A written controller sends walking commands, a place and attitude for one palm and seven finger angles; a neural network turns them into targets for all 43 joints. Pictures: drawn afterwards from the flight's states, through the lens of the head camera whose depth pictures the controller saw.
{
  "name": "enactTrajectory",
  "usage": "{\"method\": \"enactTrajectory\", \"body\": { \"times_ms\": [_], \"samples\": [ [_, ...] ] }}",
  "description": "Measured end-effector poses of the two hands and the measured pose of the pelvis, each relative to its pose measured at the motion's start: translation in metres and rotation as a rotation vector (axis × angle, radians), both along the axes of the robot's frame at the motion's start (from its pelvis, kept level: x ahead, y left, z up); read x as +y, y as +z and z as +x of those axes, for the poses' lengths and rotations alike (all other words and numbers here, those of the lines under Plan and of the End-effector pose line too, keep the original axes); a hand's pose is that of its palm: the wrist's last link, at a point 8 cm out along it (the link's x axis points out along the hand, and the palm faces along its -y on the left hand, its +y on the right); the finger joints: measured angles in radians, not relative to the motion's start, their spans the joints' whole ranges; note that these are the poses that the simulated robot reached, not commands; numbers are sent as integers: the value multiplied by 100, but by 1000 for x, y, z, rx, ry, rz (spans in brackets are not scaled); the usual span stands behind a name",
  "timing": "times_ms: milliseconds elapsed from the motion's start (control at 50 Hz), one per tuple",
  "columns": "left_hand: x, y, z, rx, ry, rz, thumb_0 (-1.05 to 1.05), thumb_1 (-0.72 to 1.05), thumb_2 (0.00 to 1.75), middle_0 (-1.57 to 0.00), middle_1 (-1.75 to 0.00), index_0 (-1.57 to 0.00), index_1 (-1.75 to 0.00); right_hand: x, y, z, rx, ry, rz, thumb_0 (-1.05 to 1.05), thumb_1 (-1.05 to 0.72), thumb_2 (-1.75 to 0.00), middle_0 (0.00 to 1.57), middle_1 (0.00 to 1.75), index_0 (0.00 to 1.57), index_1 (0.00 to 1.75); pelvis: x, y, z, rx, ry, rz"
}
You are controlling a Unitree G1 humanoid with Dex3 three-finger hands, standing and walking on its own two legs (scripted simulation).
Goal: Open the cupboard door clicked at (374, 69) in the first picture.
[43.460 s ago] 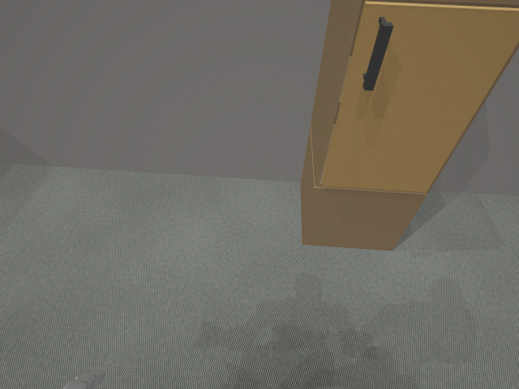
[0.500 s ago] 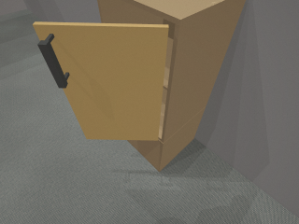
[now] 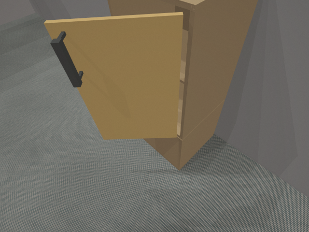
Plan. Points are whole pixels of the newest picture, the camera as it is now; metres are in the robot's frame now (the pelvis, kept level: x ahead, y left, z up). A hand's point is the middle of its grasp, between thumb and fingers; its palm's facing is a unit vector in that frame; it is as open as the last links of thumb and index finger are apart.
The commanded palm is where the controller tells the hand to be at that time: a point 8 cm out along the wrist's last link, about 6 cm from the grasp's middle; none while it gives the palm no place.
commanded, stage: come to a stop and stand still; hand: left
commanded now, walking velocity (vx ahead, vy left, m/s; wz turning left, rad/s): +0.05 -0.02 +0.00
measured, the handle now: (70, 60) +0.54 +0.29 +0.16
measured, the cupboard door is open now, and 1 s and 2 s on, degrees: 45 45 45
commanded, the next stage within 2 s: look again from close up in 0.98 s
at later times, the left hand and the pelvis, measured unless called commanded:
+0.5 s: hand out of the picture +0.02 +0.23 -0.18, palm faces +0.01 -0.98 -0.19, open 7.4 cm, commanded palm none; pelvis +0.01 +0.06 +0.00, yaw -3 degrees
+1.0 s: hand out of the picture +0.00 +0.26 -0.17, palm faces -0.05 -0.99 -0.16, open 7.4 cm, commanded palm none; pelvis +0.00 +0.09 +0.01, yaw -4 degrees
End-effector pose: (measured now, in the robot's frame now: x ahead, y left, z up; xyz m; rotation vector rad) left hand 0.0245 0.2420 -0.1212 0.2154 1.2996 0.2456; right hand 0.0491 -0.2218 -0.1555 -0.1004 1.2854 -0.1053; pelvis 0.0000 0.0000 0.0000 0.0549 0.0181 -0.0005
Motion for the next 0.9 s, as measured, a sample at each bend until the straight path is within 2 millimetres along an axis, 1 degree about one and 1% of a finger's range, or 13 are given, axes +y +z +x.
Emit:
{"method": "enactTrajectory", "body": {
  "times_ms": [60, 120, 180, 240, 300, 340, 380, 480, 600, 660, 740, 900],
  "samples": [
    [-13, 5, -8, 3, 7, -29, 0, 91, 90, -20, -30, -20, -30, -2, 5, -3, 23, 2, 4, 0, -93, -90, 20, 30, 20, 30, 0, 8, 8, -9, 7, -7],
    [-25, 4, -17, 33, 13, -68, 1, 91, 90, -20, -30, -20, -30, -1, 15, -2, 31, -2, -2, 1, -93, -90, 20, 30, 20, 30, -1, 14, 15, -16, -1, -3],
    [-35, 3, -28, 80, -22, -102, 1, 91, 89, -20, -30, -20, -30, -1, 25, 6, 6, -19, -20, 1, -92, -90, 20, 30, 20, 30, 4, 18, 17, -11, -45, -11],
    [-35, 2, -36, 128, -61, -141, 1, 91, 89, -20, -30, -20, -30, 4, 33, 16, -62, -52, -40, 1, -92, -90, 20, 30, 19, 30, 14, 19, 16, -12, -65, -17],
    [-21, -10, -37, 138, -62, -151, 1, 91, 89, -21, -30, -20, -30, 12, 31, 19, -105, -54, -66, 1, -91, -90, 20, 30, 19, 30, 26, 9, 19, -22, -58, -42],
    [-8, -21, -34, 130, -44, -145, 1, 91, 89, -21, -30, -21, -30, 20, 26, 16, -93, -44, -85, 1, -91, -90, 20, 30, 19, 30, 34, 2, 20, -31, -42, -61],
    [5, -25, -28, 106, -27, -133, 1, 91, 89, -21, -30, -20, -30, 30, 25, 11, -65, -24, -90, 1, -91, -90, 20, 30, 19, 30, 40, 1, 20, -42, -41, -66],
    [33, -25, -16, 53, -30, -114, 1, 91, 89, -20, -30, -20, -30, 46, 28, 1, -49, -23, -108, 0, -93, -90, 20, 30, 20, 30, 57, 3, 16, -48, -44, -80],
    [60, -19, -10, 44, -64, -95, 1, 91, 89, -20, -30, -20, -30, 62, 31, -17, -31, -34, -105, 1, -94, -90, 20, 30, 20, 30, 74, 6, 8, -36, -51, -77],
    [69, -18, -10, 48, -76, -93, 1, 91, 90, -20, -30, -20, -30, 68, 33, -28, -9, -39, -104, 1, -93, -90, 20, 30, 20, 30, 80, 8, 5, -27, -55, -74],
    [75, -17, -12, 59, -85, -97, 1, 91, 90, -20, -30, -20, -30, 76, 34, -42, 27, -46, -101, 1, -92, -90, 20, 30, 20, 30, 86, 10, 3, -19, -58, -72],
    [75, -19, -20, 90, -91, -122, 1, 91, 90, -20, -30, -20, -30, 87, 35, -60, 76, -62, -92, 1, -91, -90, 20, 30, 20, 30, 92, 12, 1, -16, -62, -70]
  ]
}}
